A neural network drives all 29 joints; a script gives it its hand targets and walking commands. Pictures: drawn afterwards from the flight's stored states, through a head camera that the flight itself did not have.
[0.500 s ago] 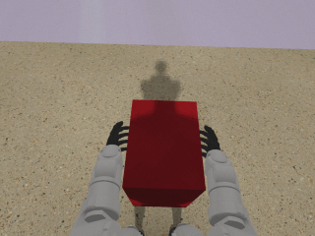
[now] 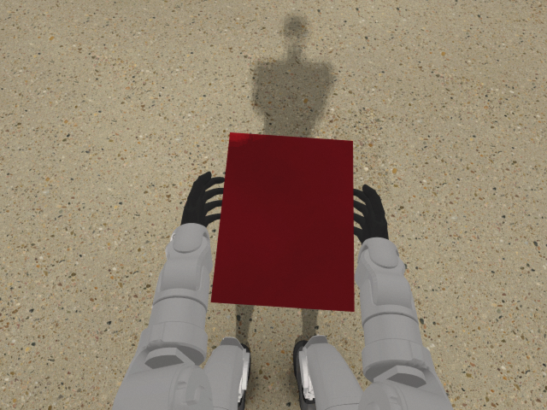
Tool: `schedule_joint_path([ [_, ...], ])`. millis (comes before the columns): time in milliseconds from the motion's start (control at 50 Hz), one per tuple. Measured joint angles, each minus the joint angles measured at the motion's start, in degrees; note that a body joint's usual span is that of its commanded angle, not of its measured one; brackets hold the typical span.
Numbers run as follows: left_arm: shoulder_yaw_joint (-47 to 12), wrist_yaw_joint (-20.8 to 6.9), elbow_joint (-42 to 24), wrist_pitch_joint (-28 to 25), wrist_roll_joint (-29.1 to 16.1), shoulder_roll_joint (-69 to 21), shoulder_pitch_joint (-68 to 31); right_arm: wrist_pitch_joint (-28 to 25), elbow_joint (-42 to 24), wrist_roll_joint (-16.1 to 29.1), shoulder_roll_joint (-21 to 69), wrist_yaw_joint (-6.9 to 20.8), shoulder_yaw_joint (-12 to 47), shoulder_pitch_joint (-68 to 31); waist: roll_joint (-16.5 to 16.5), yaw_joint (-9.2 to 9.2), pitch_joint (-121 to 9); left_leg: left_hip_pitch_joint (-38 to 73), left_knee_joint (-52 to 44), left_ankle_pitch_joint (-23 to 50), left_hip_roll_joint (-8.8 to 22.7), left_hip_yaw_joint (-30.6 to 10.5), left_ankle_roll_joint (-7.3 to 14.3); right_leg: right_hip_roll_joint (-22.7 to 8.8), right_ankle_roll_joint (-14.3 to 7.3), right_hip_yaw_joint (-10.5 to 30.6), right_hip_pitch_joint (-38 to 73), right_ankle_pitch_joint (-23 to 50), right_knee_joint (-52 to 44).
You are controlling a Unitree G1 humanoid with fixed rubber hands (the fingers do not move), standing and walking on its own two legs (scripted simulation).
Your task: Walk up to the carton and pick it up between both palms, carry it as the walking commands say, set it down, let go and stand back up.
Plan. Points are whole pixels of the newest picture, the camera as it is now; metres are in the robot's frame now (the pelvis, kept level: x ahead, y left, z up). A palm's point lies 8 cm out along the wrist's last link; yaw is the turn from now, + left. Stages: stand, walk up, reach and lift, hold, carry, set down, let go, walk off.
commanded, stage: set down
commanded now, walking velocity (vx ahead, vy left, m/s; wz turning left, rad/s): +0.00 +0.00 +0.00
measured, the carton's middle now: (282, 236) +0.38 -0.01 -0.14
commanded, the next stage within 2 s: none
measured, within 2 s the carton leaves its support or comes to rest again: neither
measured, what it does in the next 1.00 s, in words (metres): lowers itself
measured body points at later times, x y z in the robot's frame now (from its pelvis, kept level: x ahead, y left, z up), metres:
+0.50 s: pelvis -0.02 +0.00 -0.08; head +0.19 +0.00 +0.32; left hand +0.42 +0.14 -0.15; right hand +0.40 -0.14 -0.15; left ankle +0.05 +0.11 -0.67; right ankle +0.06 -0.11 -0.67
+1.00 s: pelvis -0.03 +0.01 -0.15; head +0.22 +0.01 +0.22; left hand +0.45 +0.14 -0.23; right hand +0.43 -0.14 -0.23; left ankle +0.05 +0.11 -0.67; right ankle +0.06 -0.11 -0.67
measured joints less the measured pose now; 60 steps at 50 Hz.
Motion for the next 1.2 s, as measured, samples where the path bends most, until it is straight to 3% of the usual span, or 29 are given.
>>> schedule_joint_path([
  [280,1.32,-0.50,1.08,-0.20,-1.12,1.61,-3.96,-0.38,1.58,0.90,-0.26,-1.36,-0.63,-4.52,0.31,0.46,-4.39,-14.99,11.32,-3.55,-0.31,-0.30,-0.40,0.28,-0.09,-0.93,-14.78,-3.50,11.01],
  [560,1.75,1.04,2.49,1.16,-2.58,3.06,-9.82,0.74,3.86,1.94,-2.56,-1.79,-1.01,-10.85,0.52,0.32,-6.45,-28.32,22.91,-6.81,-0.83,0.73,-0.05,0.35,0.61,-0.63,-28.20,-6.74,22.66],
  [1200,3.31,2.86,7.21,4.47,-2.80,7.50,-25.56,4.17,8.38,2.60,-6.77,-2.02,-4.85,-26.97,0.22,-0.23,-3.04,-49.55,42.25,-10.77,-1.52,1.90,0.15,0.63,1.50,-0.82,-49.35,-10.72,41.92],
])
